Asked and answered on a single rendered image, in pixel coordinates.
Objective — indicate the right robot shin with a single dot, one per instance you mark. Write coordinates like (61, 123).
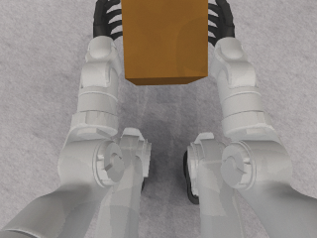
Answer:
(202, 136)

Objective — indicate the carton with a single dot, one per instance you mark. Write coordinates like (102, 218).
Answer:
(165, 42)

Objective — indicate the robot right forearm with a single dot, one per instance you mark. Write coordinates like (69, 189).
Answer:
(239, 93)

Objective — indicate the robot right hand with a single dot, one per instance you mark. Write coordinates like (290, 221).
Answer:
(224, 22)

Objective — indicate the robot left hand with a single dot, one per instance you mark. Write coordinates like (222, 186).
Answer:
(101, 26)

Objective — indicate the robot right upper arm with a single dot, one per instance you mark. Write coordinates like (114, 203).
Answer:
(261, 171)

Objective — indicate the robot left upper arm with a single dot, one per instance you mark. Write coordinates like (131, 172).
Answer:
(87, 169)

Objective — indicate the robot left forearm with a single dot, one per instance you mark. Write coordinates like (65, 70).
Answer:
(95, 117)

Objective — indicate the left robot foot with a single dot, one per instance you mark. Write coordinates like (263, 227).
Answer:
(143, 184)

